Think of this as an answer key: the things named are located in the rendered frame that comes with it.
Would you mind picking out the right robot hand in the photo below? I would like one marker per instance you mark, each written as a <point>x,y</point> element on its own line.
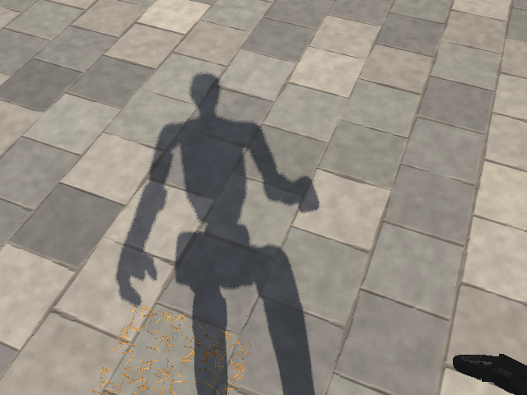
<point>503,371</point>

